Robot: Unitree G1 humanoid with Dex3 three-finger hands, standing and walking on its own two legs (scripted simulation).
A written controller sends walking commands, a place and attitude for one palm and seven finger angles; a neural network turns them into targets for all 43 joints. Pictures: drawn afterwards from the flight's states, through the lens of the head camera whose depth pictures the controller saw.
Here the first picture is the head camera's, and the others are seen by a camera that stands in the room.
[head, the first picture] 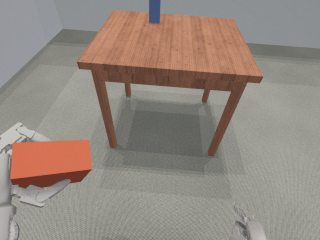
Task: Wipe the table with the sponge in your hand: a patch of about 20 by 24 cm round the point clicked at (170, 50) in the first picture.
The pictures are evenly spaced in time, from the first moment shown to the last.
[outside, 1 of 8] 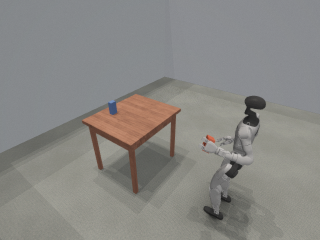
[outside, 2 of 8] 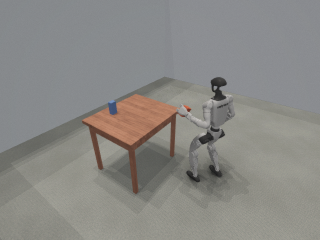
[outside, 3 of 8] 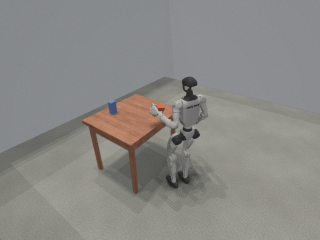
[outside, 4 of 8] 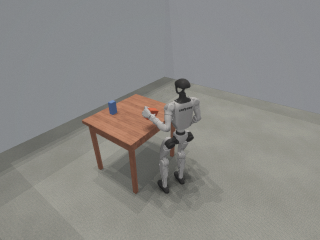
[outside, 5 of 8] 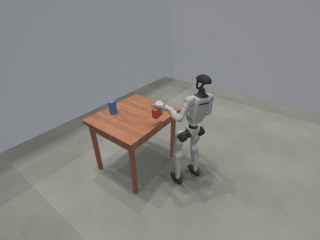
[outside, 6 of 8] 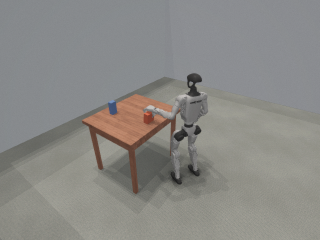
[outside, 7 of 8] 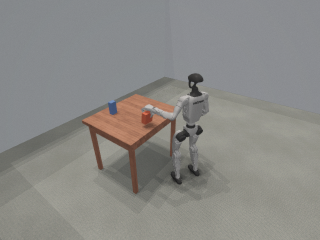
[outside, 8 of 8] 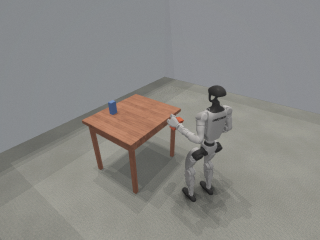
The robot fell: no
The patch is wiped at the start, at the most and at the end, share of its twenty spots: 0.00 1.00 1.00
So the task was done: yes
